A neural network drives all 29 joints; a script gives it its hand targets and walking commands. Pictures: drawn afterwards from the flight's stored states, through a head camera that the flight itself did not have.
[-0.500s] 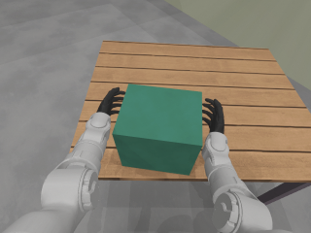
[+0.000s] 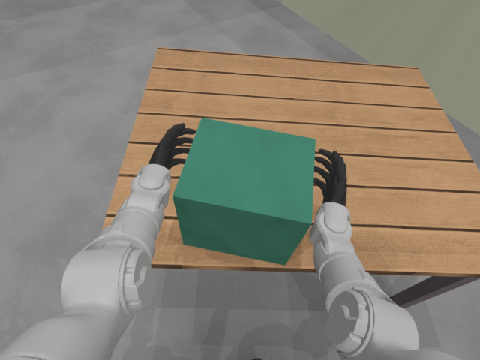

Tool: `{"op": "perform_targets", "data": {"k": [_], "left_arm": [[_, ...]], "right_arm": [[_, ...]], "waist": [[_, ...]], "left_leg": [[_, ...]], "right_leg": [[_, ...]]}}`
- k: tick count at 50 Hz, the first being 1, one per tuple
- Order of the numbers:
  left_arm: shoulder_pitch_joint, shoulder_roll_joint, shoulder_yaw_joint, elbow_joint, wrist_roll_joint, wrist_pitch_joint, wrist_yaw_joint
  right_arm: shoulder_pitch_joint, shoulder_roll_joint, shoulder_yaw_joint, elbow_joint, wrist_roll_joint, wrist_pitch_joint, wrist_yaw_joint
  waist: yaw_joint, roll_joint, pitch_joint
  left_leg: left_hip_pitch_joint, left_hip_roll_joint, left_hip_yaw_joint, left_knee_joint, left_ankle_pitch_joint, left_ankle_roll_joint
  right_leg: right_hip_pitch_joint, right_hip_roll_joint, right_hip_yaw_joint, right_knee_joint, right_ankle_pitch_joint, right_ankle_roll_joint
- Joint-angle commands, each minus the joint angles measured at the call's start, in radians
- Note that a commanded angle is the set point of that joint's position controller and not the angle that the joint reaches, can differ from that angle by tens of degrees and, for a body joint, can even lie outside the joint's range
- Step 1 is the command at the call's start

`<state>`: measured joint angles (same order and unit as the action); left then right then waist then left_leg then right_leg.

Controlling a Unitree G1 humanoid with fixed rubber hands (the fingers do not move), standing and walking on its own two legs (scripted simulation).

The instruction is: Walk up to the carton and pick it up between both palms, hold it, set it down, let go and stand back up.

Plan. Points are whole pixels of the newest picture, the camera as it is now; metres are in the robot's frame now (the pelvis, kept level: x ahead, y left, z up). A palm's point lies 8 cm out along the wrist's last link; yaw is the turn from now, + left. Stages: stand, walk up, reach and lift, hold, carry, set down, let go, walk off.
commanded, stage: set down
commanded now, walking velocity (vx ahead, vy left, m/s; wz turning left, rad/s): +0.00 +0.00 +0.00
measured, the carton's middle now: (245, 195) +0.40 -0.08 -0.02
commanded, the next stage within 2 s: none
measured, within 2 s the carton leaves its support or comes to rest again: neither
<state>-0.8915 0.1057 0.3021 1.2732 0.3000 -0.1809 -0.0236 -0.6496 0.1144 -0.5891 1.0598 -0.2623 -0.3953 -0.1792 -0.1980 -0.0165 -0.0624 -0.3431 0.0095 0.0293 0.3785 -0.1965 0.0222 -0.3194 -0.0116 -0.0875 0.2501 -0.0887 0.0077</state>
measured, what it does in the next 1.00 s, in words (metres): stands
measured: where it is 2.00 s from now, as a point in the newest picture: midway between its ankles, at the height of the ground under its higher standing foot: outside the picture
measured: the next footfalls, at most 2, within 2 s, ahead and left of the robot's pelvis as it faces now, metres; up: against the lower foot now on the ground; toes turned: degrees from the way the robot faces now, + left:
none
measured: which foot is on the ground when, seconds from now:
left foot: down 0.00-1.00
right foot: down 0.00-1.00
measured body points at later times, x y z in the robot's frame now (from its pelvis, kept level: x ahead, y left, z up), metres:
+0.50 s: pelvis +0.00 +0.00 +0.00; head +0.07 +0.02 +0.44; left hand +0.46 +0.07 +0.04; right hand +0.35 -0.23 +0.03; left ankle -0.01 +0.10 -0.75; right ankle +0.01 -0.13 -0.75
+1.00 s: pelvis +0.00 +0.00 +0.00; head +0.08 +0.02 +0.44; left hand +0.46 +0.06 +0.03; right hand +0.34 -0.23 +0.01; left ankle -0.01 +0.10 -0.75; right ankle +0.01 -0.13 -0.75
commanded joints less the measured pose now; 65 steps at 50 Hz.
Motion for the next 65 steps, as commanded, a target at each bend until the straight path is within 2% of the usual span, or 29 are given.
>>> {"op": "perform_targets", "data": {"k": [1,3,4,6,9,11,12,18,20,21,22,24,25,31,32,36,41,43,46,50,53,54,56,58,60,61,62,64,65], "left_arm": [[-0.57,-0.582,-0.173,-0.079,0.031,-0.089,-0.142],[-0.566,-0.571,-0.154,-0.079,0.046,-0.093,-0.142],[-0.557,-0.558,-0.136,-0.083,0.058,-0.106,-0.143],[-0.534,-0.56,-0.115,-0.052,0.07,-0.1,-0.143],[-0.552,-0.551,-0.118,-0.049,0.071,-0.104,-0.149],[-0.553,-0.53,-0.069,0.001,0.088,-0.099,-0.156],[-0.55,-0.539,-0.093,-0.031,0.087,-0.105,-0.153],[-0.486,-0.557,-0.086,-0.027,0.111,-0.112,-0.144],[-0.467,-0.531,-0.104,-0.04,0.109,-0.118,-0.14],[-0.485,-0.506,-0.068,-0.033,0.127,-0.117,-0.14],[-0.501,-0.541,-0.093,-0.036,0.116,-0.116,-0.137],[-0.465,-0.543,-0.071,-0.02,0.12,-0.098,-0.147],[-0.442,-0.546,-0.053,0.014,0.132,-0.101,-0.147],[-0.481,-0.547,-0.079,-0.048,0.127,-0.107,-0.134],[-0.46,-0.525,-0.065,-0.025,0.129,-0.111,-0.135],[-0.437,-0.546,-0.053,-0.015,0.152,-0.113,-0.134],[-0.418,-0.53,-0.021,-0.009,0.165,-0.103,-0.13],[-0.408,-0.523,-0.046,-0.017,0.153,-0.1,-0.134],[-0.415,-0.389,0.04,-0.008,0.174,-0.102,-0.123],[-0.422,-0.358,-0.016,-0.049,0.13,-0.111,-0.088],[-0.437,-0.17,-0.058,-0.098,0.041,-0.14,-0.013],[-0.452,-0.14,-0.077,-0.096,0.011,-0.145,0.003],[-0.392,-0.092,-0.063,-0.011,-0.005,-0.129,0.011],[-0.438,-0.002,-0.089,-0.029,-0.077,-0.143,0.033],[-0.493,-0.014,-0.172,-0.053,-0.154,-0.156,0.053],[-0.472,0.051,-0.164,-0.029,-0.177,-0.168,0.059],[-0.509,0.036,-0.176,-0.021,-0.206,-0.182,0.048],[-0.48,0.09,-0.195,-0.015,-0.249,-0.186,0.056],[-0.49,0.078,-0.209,0.02,-0.253,-0.179,0.046]], "right_arm": [[-0.508,0.501,0.294,-0.029,-0.132,-0.034,0.123],[-0.48,0.52,0.284,0.027,-0.12,-0.023,0.126],[-0.466,0.533,0.304,0.022,-0.128,-0.029,0.129],[-0.483,0.526,0.302,0.005,-0.133,-0.037,0.131],[-0.476,0.527,0.278,0.013,-0.14,-0.035,0.121],[-0.473,0.54,0.289,-0.004,-0.146,-0.027,0.13],[-0.467,0.53,0.267,0.01,-0.156,-0.034,0.127],[-0.404,0.536,0.279,0.057,-0.146,-0.059,0.131],[-0.359,0.525,0.269,0.089,-0.143,-0.066,0.128],[-0.384,0.513,0.278,0.092,-0.14,-0.058,0.132],[-0.375,0.523,0.263,0.082,-0.158,-0.065,0.128],[-0.395,0.516,0.258,0.081,-0.149,-0.07,0.122],[-0.386,0.513,0.257,0.069,-0.153,-0.069,0.125],[-0.354,0.499,0.229,0.079,-0.168,-0.084,0.12],[-0.363,0.508,0.249,0.071,-0.165,-0.08,0.126],[-0.314,0.509,0.228,0.13,-0.173,-0.074,0.134],[-0.306,0.496,0.194,0.099,-0.192,-0.071,0.136],[-0.262,0.477,0.197,0.157,-0.183,-0.058,0.129],[-0.241,0.389,0.161,0.164,-0.198,-0.049,0.117],[-0.274,0.326,0.123,0.112,-0.161,-0.072,0.079],[-0.289,0.125,0.143,0.09,-0.075,-0.111,0.046],[-0.295,0.08,0.147,0.082,-0.04,-0.116,0.039],[-0.271,0.059,0.192,0.15,0.019,-0.117,0.008],[-0.321,-0.027,0.241,0.088,0.095,-0.135,-0.017],[-0.385,-0.041,0.253,0.069,0.162,-0.151,-0.039],[-0.4,-0.106,0.283,0.037,0.195,-0.162,-0.048],[-0.401,-0.064,0.312,0.05,0.209,-0.156,-0.045],[-0.387,-0.147,0.331,0.024,0.262,-0.158,-0.055],[-0.398,-0.151,0.341,0.1,0.28,-0.152,-0.058]], "waist": [[-0.033,0.097,-0.518],[-0.034,0.117,-0.503],[0.001,0.104,-0.498],[0.005,0.077,-0.48],[-0.019,0.087,-0.467],[0.008,0.071,-0.424],[-0.019,0.086,-0.459],[0.003,0.131,-0.472],[-0.007,0.137,-0.453],[0.026,0.116,-0.413],[-0.013,0.125,-0.414],[-0.011,0.093,-0.384],[0.012,0.088,-0.354],[-0.027,0.138,-0.41],[0.022,0.098,-0.406],[-0.006,0.121,-0.369],[0.002,0.124,-0.333],[-0.028,0.116,-0.299],[0.004,0.105,-0.282],[-0.028,0.126,-0.337],[-0.009,0.156,-0.519],[-0.015,0.16,-0.554],[0.016,0.144,-0.525],[0.029,0.115,-0.691],[-0.013,0.155,-0.776],[0.025,0.134,-0.837],[0.001,0.119,-0.836],[-0.004,0.123,-0.907],[-0.023,0.146,-0.823]], "left_leg": [[0.218,0.008,0.005,-0.013,0.249,-0.084],[0.213,0.007,0.001,-0.009,0.269,-0.082],[0.184,0.001,0.009,-0.006,0.286,-0.076],[0.179,0.005,0.002,-0.003,0.274,-0.076],[0.166,0.004,0.007,-0.014,0.217,-0.067],[0.133,-0.005,0.012,-0.025,0.173,-0.056],[0.12,-0.005,0.017,-0.02,0.165,-0.058],[0.189,0.003,0.005,0.023,0.36,-0.085],[0.21,0.01,0.008,0.024,0.357,-0.088],[0.175,0.005,0.011,0.019,0.304,-0.073],[0.202,0.01,0.001,0.019,0.319,-0.08],[0.171,0.003,0.009,0.005,0.252,-0.071],[0.144,0.001,0.01,0.008,0.257,-0.066],[0.198,0.013,-0.002,0.011,0.301,-0.082],[0.164,0.013,0.005,0.017,0.289,-0.065],[0.151,0.011,0.0,0.01,0.26,-0.065],[0.185,0.016,0.001,-0.009,0.186,-0.056],[0.211,0.019,0.0,-0.01,0.194,-0.062],[0.137,0.004,0.013,-0.033,0.143,-0.043],[0.192,0.012,-0.001,0.014,0.237,-0.06],[0.255,0.026,-0.015,0.073,0.399,-0.092],[0.219,0.02,-0.015,0.083,0.381,-0.091],[0.131,0.006,-0.009,0.098,0.327,-0.076],[0.085,-0.006,-0.002,0.135,0.35,-0.075],[0.07,-0.01,-0.019,0.17,0.366,-0.09],[0.063,-0.017,-0.017,0.201,0.414,-0.092],[0.04,-0.022,-0.019,0.215,0.395,-0.09],[0.06,-0.024,-0.013,0.245,0.464,-0.102],[0.092,-0.017,-0.032,0.258,0.531,-0.117]], "right_leg": [[0.183,0.029,-0.039,0.054,0.332,-0.002],[0.189,0.023,-0.025,0.053,0.35,-0.003],[0.211,0.02,-0.018,0.065,0.377,0.002],[0.208,0.027,-0.025,0.061,0.354,-0.001],[0.201,0.018,-0.024,0.057,0.336,0.004],[0.208,0.014,-0.019,0.057,0.313,0.007],[0.216,0.009,-0.014,0.063,0.328,0.008],[0.184,0.017,-0.025,0.078,0.434,0.009],[0.156,0.028,-0.034,0.057,0.365,-0.001],[0.142,0.02,-0.028,0.053,0.318,0.004],[0.136,0.028,-0.037,0.058,0.329,-0.006],[0.167,0.016,-0.027,0.052,0.351,0.004],[0.169,0.02,-0.026,0.062,0.338,0.003],[0.102,0.03,-0.041,0.047,0.315,-0.006],[0.114,0.026,-0.029,0.058,0.324,-0.004],[0.106,0.022,-0.032,0.057,0.304,-0.003],[0.053,0.029,-0.042,0.033,0.187,-0.02],[0.039,0.033,-0.051,0.031,0.178,-0.012],[0.091,0.017,-0.027,0.035,0.188,-0.012],[0.0,0.031,-0.039,0.041,0.21,-0.011],[-0.047,0.051,-0.045,0.062,0.27,-0.01],[-0.009,0.047,-0.025,0.072,0.315,-0.013],[0.019,0.042,-0.005,0.102,0.362,-0.003],[0.078,0.045,0.016,0.157,0.486,0.007],[0.048,0.054,0.008,0.184,0.517,0.007],[0.067,0.053,0.023,0.216,0.597,0.008],[0.065,0.056,0.025,0.212,0.567,0.004],[0.069,0.059,0.027,0.255,0.663,0.014],[0.029,0.069,0.009,0.256,0.65,0.006]]}}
